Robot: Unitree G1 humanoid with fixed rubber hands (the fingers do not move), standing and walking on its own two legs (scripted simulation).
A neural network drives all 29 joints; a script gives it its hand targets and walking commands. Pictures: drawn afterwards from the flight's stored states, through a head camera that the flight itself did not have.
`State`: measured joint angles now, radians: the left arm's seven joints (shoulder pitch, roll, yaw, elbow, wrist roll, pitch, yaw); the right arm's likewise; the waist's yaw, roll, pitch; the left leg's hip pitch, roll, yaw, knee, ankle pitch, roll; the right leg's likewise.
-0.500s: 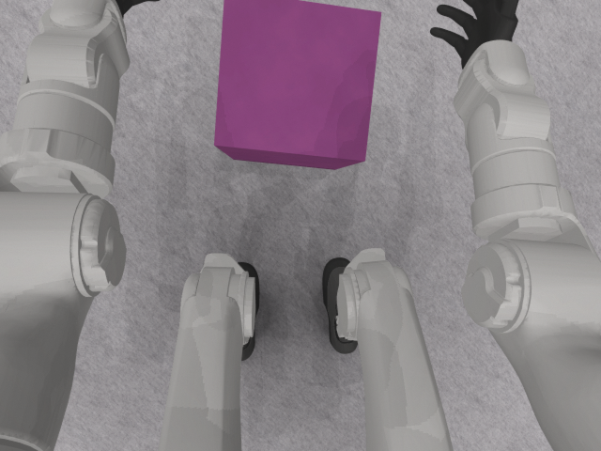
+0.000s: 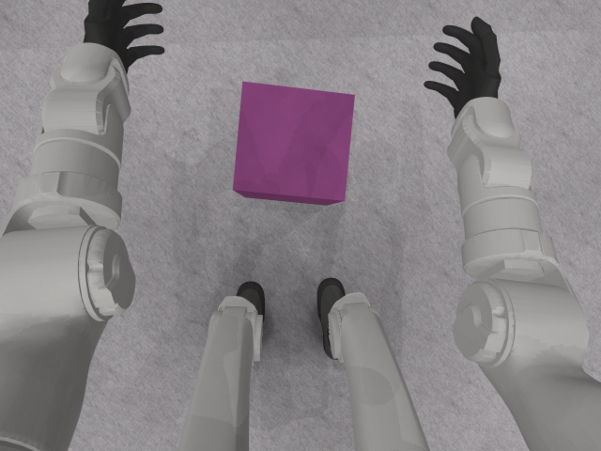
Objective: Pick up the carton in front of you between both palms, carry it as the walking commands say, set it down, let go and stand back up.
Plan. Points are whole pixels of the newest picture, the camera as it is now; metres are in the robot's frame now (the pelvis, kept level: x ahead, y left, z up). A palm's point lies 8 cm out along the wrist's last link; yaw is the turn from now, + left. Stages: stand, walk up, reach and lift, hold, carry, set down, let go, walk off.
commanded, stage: let go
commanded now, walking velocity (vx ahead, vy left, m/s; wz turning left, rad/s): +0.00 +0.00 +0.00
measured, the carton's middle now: (291, 153) +0.51 +0.00 -0.50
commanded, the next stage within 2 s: stand in 1.36 s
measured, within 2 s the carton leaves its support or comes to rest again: neither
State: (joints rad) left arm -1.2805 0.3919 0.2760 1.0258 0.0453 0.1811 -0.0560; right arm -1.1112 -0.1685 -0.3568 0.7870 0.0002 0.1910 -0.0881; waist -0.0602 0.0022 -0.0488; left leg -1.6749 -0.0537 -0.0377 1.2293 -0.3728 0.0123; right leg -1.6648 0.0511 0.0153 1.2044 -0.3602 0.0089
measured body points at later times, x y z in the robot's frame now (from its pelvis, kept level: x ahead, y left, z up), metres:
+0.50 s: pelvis +0.05 -0.01 +0.10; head +0.26 +0.00 +0.50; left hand +0.40 +0.23 -0.01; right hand +0.38 -0.23 -0.01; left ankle +0.07 +0.10 -0.59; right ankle +0.07 -0.12 -0.59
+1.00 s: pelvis +0.09 -0.01 +0.15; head +0.13 +0.00 +0.60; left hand +0.26 +0.23 +0.07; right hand +0.26 -0.24 +0.07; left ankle +0.07 +0.10 -0.59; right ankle +0.07 -0.12 -0.59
